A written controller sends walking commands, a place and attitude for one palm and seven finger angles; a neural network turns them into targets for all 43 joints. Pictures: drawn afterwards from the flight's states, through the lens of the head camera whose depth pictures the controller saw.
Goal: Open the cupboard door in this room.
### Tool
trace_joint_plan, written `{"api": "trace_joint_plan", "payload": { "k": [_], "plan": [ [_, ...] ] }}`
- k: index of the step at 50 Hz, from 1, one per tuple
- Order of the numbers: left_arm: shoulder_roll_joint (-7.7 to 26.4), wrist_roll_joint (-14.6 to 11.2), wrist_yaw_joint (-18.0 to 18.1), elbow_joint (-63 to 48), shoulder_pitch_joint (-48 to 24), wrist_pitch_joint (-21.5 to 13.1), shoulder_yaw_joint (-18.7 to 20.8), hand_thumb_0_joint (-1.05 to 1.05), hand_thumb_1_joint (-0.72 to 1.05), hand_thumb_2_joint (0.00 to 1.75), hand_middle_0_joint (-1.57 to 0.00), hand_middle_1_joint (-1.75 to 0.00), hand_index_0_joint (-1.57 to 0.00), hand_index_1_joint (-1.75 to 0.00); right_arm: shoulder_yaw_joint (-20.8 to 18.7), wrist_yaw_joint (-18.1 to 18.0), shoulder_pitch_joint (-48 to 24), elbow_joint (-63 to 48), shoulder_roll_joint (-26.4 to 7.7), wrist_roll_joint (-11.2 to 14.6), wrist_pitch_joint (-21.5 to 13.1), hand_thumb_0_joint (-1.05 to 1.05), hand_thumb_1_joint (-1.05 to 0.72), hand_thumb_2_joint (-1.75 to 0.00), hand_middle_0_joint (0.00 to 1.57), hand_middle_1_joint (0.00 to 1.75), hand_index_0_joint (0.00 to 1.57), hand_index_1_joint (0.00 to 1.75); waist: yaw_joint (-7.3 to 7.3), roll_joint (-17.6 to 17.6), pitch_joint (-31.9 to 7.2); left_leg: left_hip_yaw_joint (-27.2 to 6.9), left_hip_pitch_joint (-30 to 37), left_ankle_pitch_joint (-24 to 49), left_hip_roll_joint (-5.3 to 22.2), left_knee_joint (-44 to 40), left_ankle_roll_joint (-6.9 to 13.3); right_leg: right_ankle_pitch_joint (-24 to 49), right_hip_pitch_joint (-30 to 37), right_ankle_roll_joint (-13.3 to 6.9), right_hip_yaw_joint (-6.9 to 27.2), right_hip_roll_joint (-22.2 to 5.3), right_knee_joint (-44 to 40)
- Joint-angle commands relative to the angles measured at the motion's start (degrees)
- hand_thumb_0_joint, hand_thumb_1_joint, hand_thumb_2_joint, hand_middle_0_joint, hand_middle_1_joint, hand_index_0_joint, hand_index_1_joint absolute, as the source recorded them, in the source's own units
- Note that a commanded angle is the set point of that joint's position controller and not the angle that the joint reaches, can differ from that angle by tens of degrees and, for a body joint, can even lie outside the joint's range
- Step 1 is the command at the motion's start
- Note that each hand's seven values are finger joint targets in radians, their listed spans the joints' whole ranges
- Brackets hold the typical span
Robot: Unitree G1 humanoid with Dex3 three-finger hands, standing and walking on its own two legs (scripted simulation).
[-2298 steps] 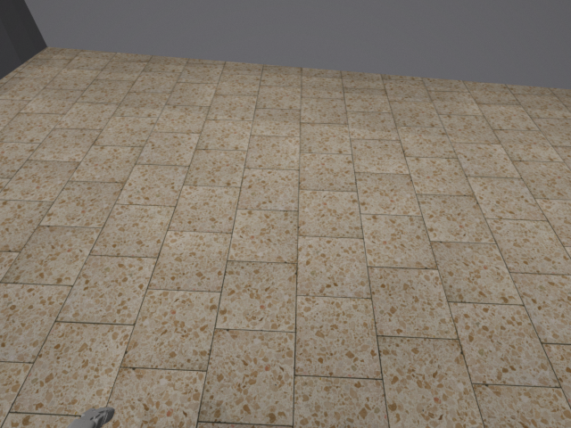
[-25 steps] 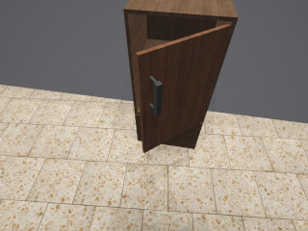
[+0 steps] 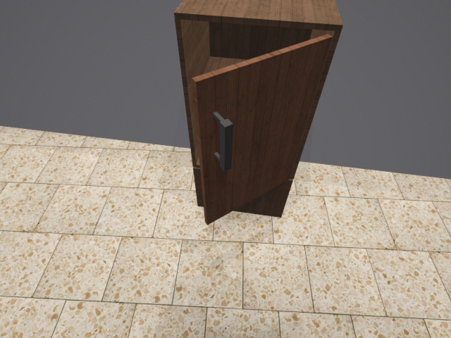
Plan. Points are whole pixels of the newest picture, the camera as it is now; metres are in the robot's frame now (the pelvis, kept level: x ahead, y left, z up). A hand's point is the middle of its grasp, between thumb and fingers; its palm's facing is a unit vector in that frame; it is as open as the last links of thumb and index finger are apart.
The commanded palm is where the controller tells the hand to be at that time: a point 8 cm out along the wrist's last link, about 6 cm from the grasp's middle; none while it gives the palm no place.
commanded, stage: walk to a spot facing it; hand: left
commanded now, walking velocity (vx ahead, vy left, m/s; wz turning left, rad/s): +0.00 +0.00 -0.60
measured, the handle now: (221, 142) +0.56 +0.05 +0.00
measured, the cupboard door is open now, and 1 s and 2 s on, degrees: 42 42 42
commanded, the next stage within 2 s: none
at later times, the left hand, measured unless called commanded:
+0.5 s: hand out of the picture +0.07 +0.17 -0.16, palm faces -0.15 -0.94 -0.30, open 7.4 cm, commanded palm none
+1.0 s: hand (143, 333) +0.16 +0.18 -0.17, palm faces -0.42 -0.88 -0.23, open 7.4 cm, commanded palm none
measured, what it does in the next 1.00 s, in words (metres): steps on the spot, turning right: left foot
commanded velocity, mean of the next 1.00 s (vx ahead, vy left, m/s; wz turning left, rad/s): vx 0.00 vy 0.00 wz -0.60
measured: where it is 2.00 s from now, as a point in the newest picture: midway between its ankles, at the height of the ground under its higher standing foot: outside the picture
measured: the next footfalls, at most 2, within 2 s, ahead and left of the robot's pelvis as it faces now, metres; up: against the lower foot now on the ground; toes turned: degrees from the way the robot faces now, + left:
left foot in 0.84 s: +0.10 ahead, +0.12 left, +0.00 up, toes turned -28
right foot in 1.16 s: -0.05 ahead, -0.14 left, +0.00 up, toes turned -40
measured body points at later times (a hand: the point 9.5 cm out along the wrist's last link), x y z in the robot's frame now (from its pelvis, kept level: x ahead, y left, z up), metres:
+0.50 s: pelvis -0.02 -0.03 -0.01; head +0.03 -0.06 +0.44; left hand +0.08 +0.22 -0.14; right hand +0.01 -0.29 -0.16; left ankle +0.00 +0.12 -0.67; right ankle -0.04 -0.09 -0.74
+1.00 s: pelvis -0.01 +0.02 +0.00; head +0.04 +0.02 +0.44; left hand +0.18 +0.23 -0.15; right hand -0.04 -0.24 -0.13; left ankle +0.06 +0.13 -0.74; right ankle -0.07 -0.10 -0.67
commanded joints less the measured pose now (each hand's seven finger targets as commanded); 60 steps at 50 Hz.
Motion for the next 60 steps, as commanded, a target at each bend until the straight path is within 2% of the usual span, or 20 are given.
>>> {"api": "trace_joint_plan", "payload": {
  "k": [1, 9, 13, 16, 17, 19, 22, 34, 39, 40, 41, 42, 43, 47, 52, 55, 56, 57, 58, 60],
  "plan": [
    [8.0, 0.5, -0.3, -3.2, 2.5, 0.9, 2.9, 0.00, 0.90, 0.90, -0.20, -0.30, -0.20, -0.30, -2.2, -0.9, 3.4, -2.9, -6.8, 0.2, 0.4, 0.00, -0.90, -0.90, 0.20, 0.30, 0.20, 0.30, -0.53, -1.5, 1.5, -1.6, -0.1, 2.3, 6.3, 0.7, 1.5, 6.8, -7.6, -1.6, 8.8, -7.1, -2.7],
    [8.2, 0.9, -1.5, -8.7, 0.5, 1.8, 4.5, 0.00, 0.90, 0.90, -0.20, -0.30, -0.20, -0.30, -4.4, -1.2, 2.3, -8.3, -10.6, -0.1, 0.1, 0.00, -0.90, -0.90, 0.20, 0.30, 0.20, 0.30, -0.32, 5.3, -2.1, -6.6, 0.5, -3.4, 13.7, -2.6, 4.9, 4.2, -13.2, -0.7, 8.6, -2.0, 9.1],
    [6.9, 1.0, -2.3, -10.8, 0.2, 2.3, 4.7, 0.00, 0.90, 0.90, -0.20, -0.30, -0.20, -0.30, -5.0, -1.0, 0.7, -10.8, -12.6, -0.5, -0.4, 0.00, -0.90, -0.90, 0.20, 0.30, 0.20, 0.30, 0.58, 9.4, -3.8, -9.1, -2.0, 1.4, 21.5, -6.3, 9.9, -12.5, -12.6, 0.8, 2.9, -1.4, 22.2],
    [8.8, 1.2, -2.3, -10.0, 5.8, 1.6, 5.3, 0.00, 0.90, 0.90, -0.20, -0.30, -0.20, -0.30, -4.9, -0.7, -3.4, -13.1, -11.8, -0.1, 0.2, 0.00, -0.90, -0.90, 0.20, 0.30, 0.20, 0.30, 4.15, -1.9, -3.4, 1.5, -9.2, 0.7, 13.2, 9.6, 3.5, 4.6, -3.1, -0.2, 8.1, -4.2, 2.6],
    [15.3, 2.0, -1.5, -10.5, 5.5, 1.0, 6.2, 0.00, 0.90, 0.90, -0.20, -0.30, -0.20, -0.30, -4.5, -0.3, -3.2, -14.7, -7.8, 0.6, 0.4, 0.00, -0.90, -0.90, 0.20, 0.30, 0.20, 0.30, 3.49, -20.5, -2.9, 9.4, -18.7, -15.7, 3.5, 22.5, -1.8, 13.0, 0.3, -4.1, 27.2, -17.7, -6.6],
    [14.8, 1.2, -0.5, -11.0, 4.1, 1.1, 6.5, 0.00, 0.90, 0.90, -0.20, -0.30, -0.20, -0.30, -4.8, -0.2, -7.2, -15.0, -9.0, 0.3, 1.3, 0.00, -0.90, -0.90, 0.20, 0.30, 0.20, 0.30, 3.51, -12.9, -0.3, -0.5, -22.7, -20.4, 2.3, 38.2, -1.9, 24.4, -1.4, -7.9, 30.3, -18.0, -5.3],
    [13.0, 0.9, 0.1, -12.4, 2.0, 0.4, 6.1, 0.00, 0.90, 0.90, -0.20, -0.30, -0.20, -0.30, -4.4, 0.0, -6.7, -15.1, -7.9, 0.4, 0.8, 0.00, -0.90, -0.90, 0.20, 0.30, 0.20, 0.30, 2.04, -5.9, -5.9, -1.6, -23.5, -15.3, 3.0, 39.9, -2.9, 36.2, 6.5, -9.6, 24.9, -14.4, 0.6],
    [15.0, 1.5, -0.6, -15.7, 3.2, 0.9, 6.6, 0.00, 0.90, 0.90, -0.20, -0.30, -0.20, -0.30, -4.1, 0.1, -12.0, -19.6, -7.8, 1.1, 0.8, 0.00, -0.90, -0.90, 0.20, 0.30, 0.20, 0.30, 2.80, -7.1, -4.6, -1.9, -17.0, -14.8, 0.2, 27.5, -3.0, 25.1, 0.5, -10.0, 30.4, -11.3, -1.7],
    [14.9, 1.0, -0.8, -16.9, -1.0, 1.3, 6.5, 0.00, 0.90, 0.90, -0.20, -0.30, -0.20, -0.30, -4.0, -0.3, -4.5, -18.4, -8.4, 1.6, -0.4, 0.00, -0.90, -0.90, 0.20, 0.30, 0.20, 0.30, -0.86, -7.8, -7.2, -1.8, -0.4, -6.2, -0.9, 5.7, -1.8, 22.9, -8.2, -5.3, 29.5, -7.4, 3.0],
    [13.1, 0.6, -0.9, -17.5, -1.8, 1.4, 6.1, 0.00, 0.90, 0.90, -0.20, -0.30, -0.20, -0.30, -4.3, -0.7, -1.5, -17.6, -10.9, 1.4, -0.9, 0.00, -0.90, -0.90, 0.20, 0.30, 0.20, 0.30, -2.23, -3.1, -8.0, -6.5, 9.1, -4.9, 4.3, -2.0, -0.1, 12.9, -16.9, -2.6, 26.2, -3.6, 6.6],
    [9.8, 0.0, -1.7, -18.5, 0.0, 1.4, 5.3, 0.00, 0.90, 0.90, -0.20, -0.30, -0.20, -0.30, -5.2, -0.9, -0.5, -18.0, -16.5, 0.4, -1.5, 0.00, -0.90, -0.90, 0.20, 0.30, 0.20, 0.30, -1.65, 13.1, -8.0, -21.9, 15.2, -2.8, 19.4, -7.7, 5.5, -7.7, -27.7, 1.0, 16.2, 4.2, 16.4],
    [10.7, 0.6, -2.1, -19.8, -1.2, 0.9, 5.2, 0.00, 0.90, 0.90, -0.20, -0.30, -0.20, -0.30, -5.3, -1.0, 0.7, -19.2, -18.2, 0.3, -1.1, 0.00, -0.90, -0.90, 0.20, 0.30, 0.20, 0.30, -1.59, 14.6, -6.6, -28.2, 9.7, 2.7, 28.9, -8.8, 11.4, -20.5, -28.2, 3.5, 7.7, 2.4, 29.1],
    [11.8, 1.2, -2.8, -20.7, -2.6, 0.8, 5.6, 0.00, 0.90, 0.90, -0.20, -0.30, -0.20, -0.30, -5.1, -1.1, 0.3, -19.8, -18.2, -0.6, -1.2, 0.00, -0.90, -0.90, 0.20, 0.30, 0.20, 0.30, -1.73, 7.9, -5.0, -27.4, 4.1, 5.7, 29.2, -8.4, 14.2, -19.5, -28.5, 4.2, 6.9, 0.2, 37.5],
    [9.7, 0.8, -3.8, -18.6, -3.7, 1.8, 5.2, 0.00, 0.90, 0.90, -0.20, -0.30, -0.20, -0.30, -3.5, -1.0, -3.0, -20.0, -13.3, -0.7, -1.2, 0.00, -0.90, -0.90, 0.20, 0.30, 0.20, 0.30, 0.63, 11.1, -5.1, -5.9, 3.1, 22.0, 17.2, -2.7, 8.3, -12.0, -25.7, 5.2, 3.2, -2.4, 40.5],
    [8.9, 0.8, -4.4, -18.8, -6.4, 1.9, 4.2, 0.00, 0.90, 0.90, -0.20, -0.30, -0.20, -0.30, -4.5, -0.3, 1.5, -17.7, -15.4, -0.7, -0.6, 0.00, -0.90, -0.90, 0.20, 0.30, 0.20, 0.30, -1.45, 11.6, -3.6, -0.6, 0.2, 17.4, 17.2, -0.8, 6.5, -10.3, -15.5, 4.1, -2.8, -1.0, 22.2],
    [10.4, 0.6, -4.2, -17.4, -2.1, 1.5, 4.6, 0.00, 0.90, 0.90, -0.20, -0.30, -0.20, -0.30, -4.9, 0.2, 0.6, -17.9, -16.2, -0.3, -0.1, 0.00, -0.90, -0.90, 0.20, 0.30, 0.20, 0.30, 1.34, 8.9, -4.6, 2.2, -4.6, 10.2, 16.0, 6.2, 2.9, 0.0, -4.3, 2.4, -3.5, -0.4, 8.1],
    [13.6, 0.9, -3.8, -16.6, 0.7, 1.0, 5.3, 0.00, 0.90, 0.90, -0.20, -0.30, -0.20, -0.30, -4.8, 0.5, 0.7, -18.3, -14.7, 0.1, -0.1, 0.00, -0.90, -0.90, 0.20, 0.30, 0.20, 0.30, 2.68, 2.4, -5.7, 5.0, -10.2, 2.5, 13.1, 14.1, -0.2, 7.3, 3.2, 0.3, 2.8, -5.1, 1.5],
    [21.1, 1.5, -2.7, -16.3, 2.6, 0.3, 6.6, 0.00, 0.90, 0.90, -0.20, -0.30, -0.20, -0.30, -3.7, 1.2, 0.7, -20.3, -9.2, 0.6, 0.0, 0.00, -0.90, -0.90, 0.20, 0.30, 0.20, 0.30, 3.36, -17.8, -6.7, 11.6, -23.0, -21.3, 4.2, 28.6, -4.3, 19.5, 9.1, -6.2, 25.9, -21.4, -4.8],
    [23.5, 0.8, -2.0, -16.0, 5.5, 0.8, 6.7, 0.00, 0.90, 0.90, -0.20, -0.30, -0.20, -0.30, -3.5, 0.7, -3.1, -21.3, -10.9, 0.6, 0.5, 0.00, -0.90, -0.90, 0.20, 0.30, 0.20, 0.30, 6.97, -16.3, -6.8, 3.5, -22.8, -28.3, 4.8, 37.3, -3.3, 18.9, 3.6, -11.4, 29.0, -25.5, -5.5],
    [19.6, 1.3, -1.3, -17.1, -1.7, 1.4, 6.4, 0.00, 0.90, 0.90, -0.20, -0.30, -0.20, -0.30, -4.1, 0.6, -3.5, -20.1, -11.1, 0.8, 0.7, 0.00, -0.90, -0.90, 0.20, 0.30, 0.20, 0.30, 3.13, -16.2, -4.9, 0.3, -23.9, -21.1, 5.6, 41.7, -2.8, 10.6, -1.0, -10.6, 24.7, -18.3, -3.9]
  ]
}}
